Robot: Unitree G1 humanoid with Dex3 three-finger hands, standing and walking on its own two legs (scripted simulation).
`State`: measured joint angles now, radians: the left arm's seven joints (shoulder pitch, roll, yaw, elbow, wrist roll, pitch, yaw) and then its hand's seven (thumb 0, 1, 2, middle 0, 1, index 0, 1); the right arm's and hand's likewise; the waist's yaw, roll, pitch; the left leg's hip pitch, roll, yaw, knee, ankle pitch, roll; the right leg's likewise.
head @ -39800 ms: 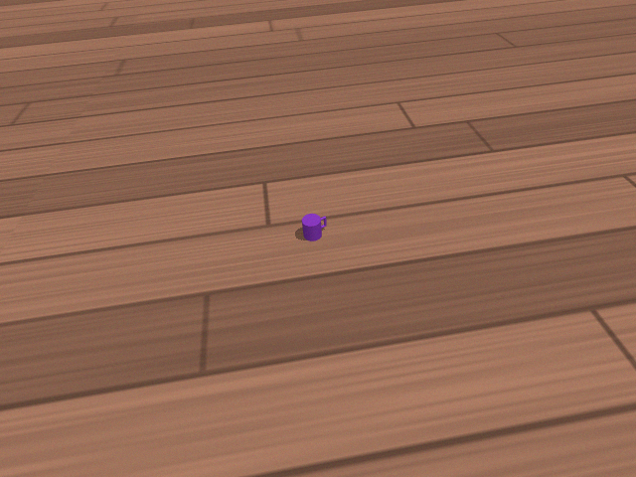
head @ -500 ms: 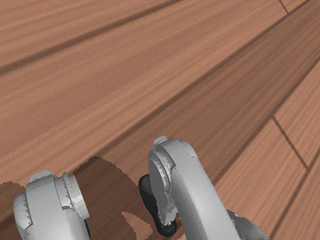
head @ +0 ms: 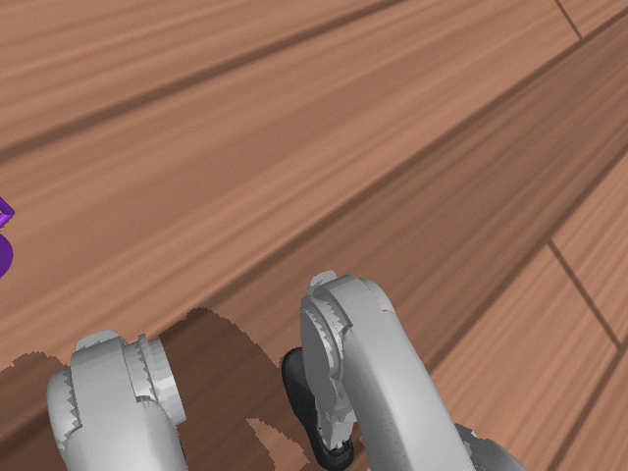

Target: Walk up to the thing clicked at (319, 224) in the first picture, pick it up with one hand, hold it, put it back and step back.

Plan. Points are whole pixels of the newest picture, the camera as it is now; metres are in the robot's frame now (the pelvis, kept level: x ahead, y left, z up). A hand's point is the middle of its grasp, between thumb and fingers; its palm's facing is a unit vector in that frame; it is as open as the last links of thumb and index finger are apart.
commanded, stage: withdraw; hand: left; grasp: from above
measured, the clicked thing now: out of the picture +0.46 +0.35 -0.26
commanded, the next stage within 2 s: home in 0.74 s
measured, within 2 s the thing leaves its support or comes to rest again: rests again in 0.10 s
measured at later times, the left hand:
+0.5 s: hand out of the picture +0.41 +0.36 -0.06, palm faces -0.52 -0.17 -0.84, open 14.1 cm
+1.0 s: hand out of the picture +0.46 +0.38 -0.08, palm faces -0.33 -0.11 -0.94, open 13.4 cm
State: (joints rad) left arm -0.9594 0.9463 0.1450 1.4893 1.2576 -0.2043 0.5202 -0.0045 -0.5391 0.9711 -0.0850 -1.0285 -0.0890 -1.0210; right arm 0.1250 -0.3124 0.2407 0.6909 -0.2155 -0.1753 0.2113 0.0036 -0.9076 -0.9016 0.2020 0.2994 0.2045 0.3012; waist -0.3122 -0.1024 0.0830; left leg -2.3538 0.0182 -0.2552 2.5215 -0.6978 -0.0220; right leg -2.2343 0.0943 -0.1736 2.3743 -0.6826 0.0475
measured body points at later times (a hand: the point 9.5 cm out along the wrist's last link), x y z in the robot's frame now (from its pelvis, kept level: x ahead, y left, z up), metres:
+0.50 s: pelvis -0.01 -0.01 +0.07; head +0.20 +0.09 +0.45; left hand +0.43 +0.37 -0.01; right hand +0.10 -0.27 -0.03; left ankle +0.07 +0.13 -0.27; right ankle +0.11 -0.11 -0.27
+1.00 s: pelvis -0.01 +0.00 +0.04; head +0.22 +0.09 +0.41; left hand +0.48 +0.38 -0.03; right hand +0.06 -0.24 -0.07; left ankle +0.07 +0.13 -0.27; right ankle +0.11 -0.11 -0.27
